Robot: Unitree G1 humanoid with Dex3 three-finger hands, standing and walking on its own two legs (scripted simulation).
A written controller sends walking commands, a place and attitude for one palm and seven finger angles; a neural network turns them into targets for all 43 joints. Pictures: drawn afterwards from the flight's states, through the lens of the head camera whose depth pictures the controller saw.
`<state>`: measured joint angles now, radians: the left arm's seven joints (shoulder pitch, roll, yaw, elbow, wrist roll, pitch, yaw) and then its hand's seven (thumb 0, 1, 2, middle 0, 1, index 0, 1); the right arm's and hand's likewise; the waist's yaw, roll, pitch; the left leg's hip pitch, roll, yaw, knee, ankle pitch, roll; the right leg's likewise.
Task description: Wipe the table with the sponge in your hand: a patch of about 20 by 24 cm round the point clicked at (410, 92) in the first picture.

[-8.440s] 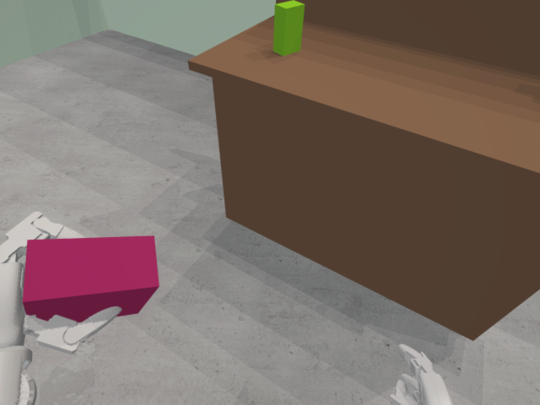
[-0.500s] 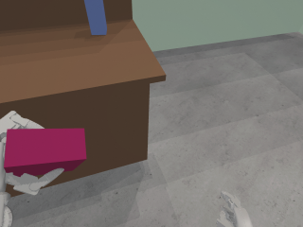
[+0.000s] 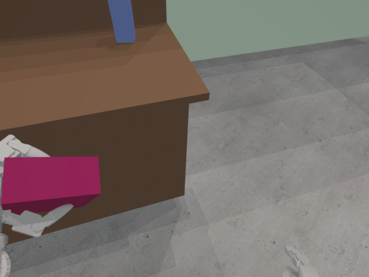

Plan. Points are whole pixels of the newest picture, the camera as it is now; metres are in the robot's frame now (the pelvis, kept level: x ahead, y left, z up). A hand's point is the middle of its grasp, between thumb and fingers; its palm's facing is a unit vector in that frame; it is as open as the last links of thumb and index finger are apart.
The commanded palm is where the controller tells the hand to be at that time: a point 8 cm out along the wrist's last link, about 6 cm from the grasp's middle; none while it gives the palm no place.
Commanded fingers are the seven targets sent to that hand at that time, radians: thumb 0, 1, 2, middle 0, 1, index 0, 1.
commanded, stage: take the last steps up to it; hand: left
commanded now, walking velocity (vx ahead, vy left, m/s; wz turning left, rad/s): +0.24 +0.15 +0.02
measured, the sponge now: (64, 185) +0.23 +0.21 +0.15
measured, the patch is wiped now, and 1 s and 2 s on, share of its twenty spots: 0.00 0.00 0.00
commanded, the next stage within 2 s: come to a stop and stand still in 0.60 s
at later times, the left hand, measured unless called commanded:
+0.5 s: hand (33, 143) +0.29 +0.28 +0.17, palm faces +0.38 -0.80 -0.46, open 10.3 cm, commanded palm +0.24 +0.33 +0.18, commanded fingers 0.00 0.10 1.30 -1.20 -1.60 -1.20 -1.60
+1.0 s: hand (37, 121) +0.35 +0.31 +0.16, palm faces +0.35 -0.82 -0.45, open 10.3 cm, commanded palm +0.30 +0.36 +0.18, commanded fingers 0.00 0.10 1.30 -1.20 -1.60 -1.20 -1.60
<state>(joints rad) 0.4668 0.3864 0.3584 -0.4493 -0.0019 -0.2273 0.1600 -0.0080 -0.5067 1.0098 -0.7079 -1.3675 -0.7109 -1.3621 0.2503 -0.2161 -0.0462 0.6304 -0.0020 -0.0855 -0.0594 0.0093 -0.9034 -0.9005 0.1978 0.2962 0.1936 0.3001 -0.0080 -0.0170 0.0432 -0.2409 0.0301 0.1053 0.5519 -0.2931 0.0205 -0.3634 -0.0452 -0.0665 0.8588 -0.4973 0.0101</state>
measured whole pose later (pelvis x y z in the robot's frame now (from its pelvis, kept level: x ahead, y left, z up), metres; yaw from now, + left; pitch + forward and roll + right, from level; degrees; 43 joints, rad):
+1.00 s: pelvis +0.13 +0.08 +0.00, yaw -1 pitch -1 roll +1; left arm 0.49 0.38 0.35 -0.54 -0.02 -0.19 0.17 -0.01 -0.51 1.01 -0.71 -1.37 -0.71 -1.36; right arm 0.17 -0.21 -0.02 0.58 0.00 -0.04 -0.06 0.01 -0.90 -0.90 0.20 0.30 0.20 0.30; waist 0.00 -0.02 0.10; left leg -0.27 0.04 0.10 0.55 -0.24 -0.01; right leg -0.25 -0.07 -0.11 0.62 -0.36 0.00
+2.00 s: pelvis +0.06 +0.06 +0.01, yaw -2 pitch -2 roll -1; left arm 0.49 0.36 0.30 -0.45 -0.02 -0.15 0.15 -0.01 -0.51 1.01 -0.71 -1.37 -0.71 -1.36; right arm 0.24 -0.20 0.03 0.62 -0.01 -0.04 -0.06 0.01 -0.90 -0.90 0.20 0.30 0.20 0.30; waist 0.00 0.01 0.03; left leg -0.25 0.03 0.03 0.50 -0.21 0.00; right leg -0.26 0.05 -0.10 0.43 -0.18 -0.05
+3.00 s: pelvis +0.16 +0.16 -0.03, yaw -6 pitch -2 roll +0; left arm 0.38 0.40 0.43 -0.56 -0.03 -0.25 0.11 -0.01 -0.51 1.01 -0.72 -1.36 -0.72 -1.36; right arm 0.18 -0.20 -0.03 0.57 0.00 -0.08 0.01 0.01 -0.90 -0.90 0.20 0.30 0.20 0.30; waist 0.05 -0.05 0.12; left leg -0.37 -0.01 0.03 0.79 -0.38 0.02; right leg -0.39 -0.04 0.05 1.05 -0.55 0.01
